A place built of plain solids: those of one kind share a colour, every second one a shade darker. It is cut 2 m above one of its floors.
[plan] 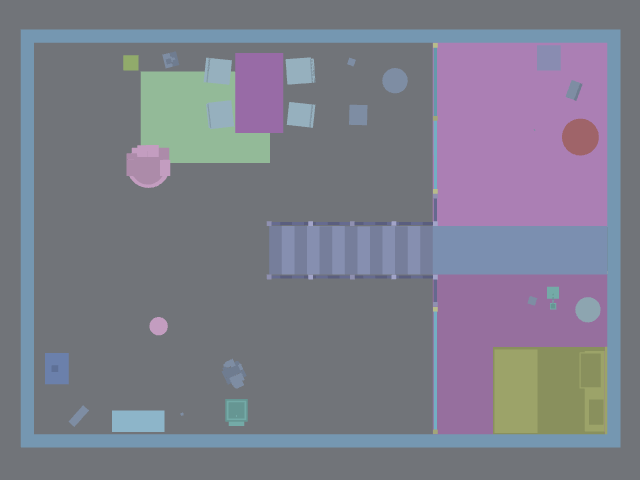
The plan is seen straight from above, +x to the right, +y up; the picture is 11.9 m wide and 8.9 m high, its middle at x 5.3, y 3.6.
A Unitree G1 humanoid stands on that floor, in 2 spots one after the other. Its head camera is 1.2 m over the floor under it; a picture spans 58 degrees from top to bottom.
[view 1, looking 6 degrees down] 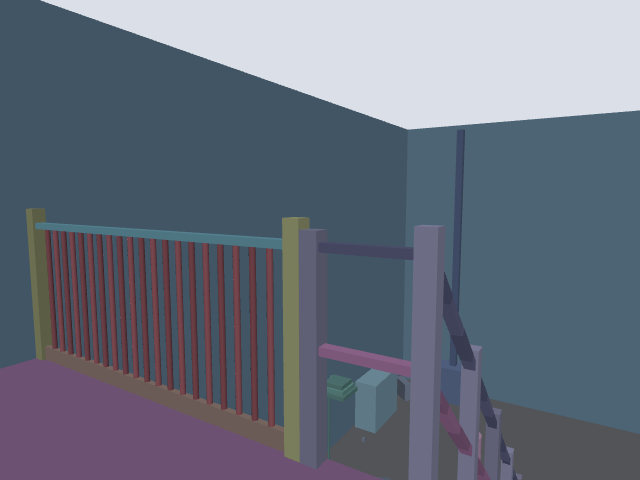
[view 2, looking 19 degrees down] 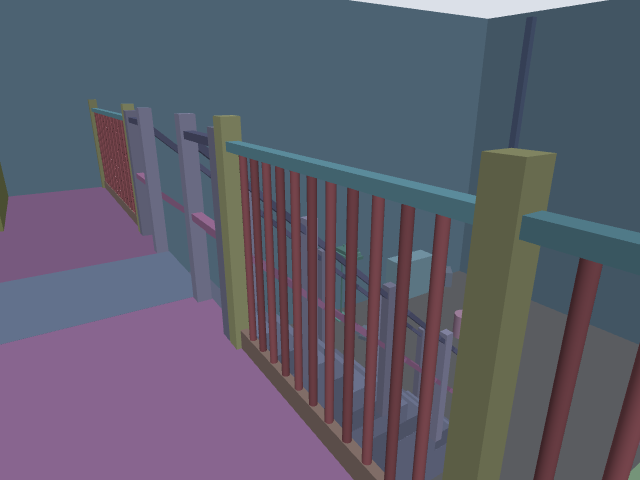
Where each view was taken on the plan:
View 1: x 8.99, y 3.41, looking -148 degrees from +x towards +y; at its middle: guard_post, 1.82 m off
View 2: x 8.14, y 6.30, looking -123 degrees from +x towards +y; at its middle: guard_rail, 2.99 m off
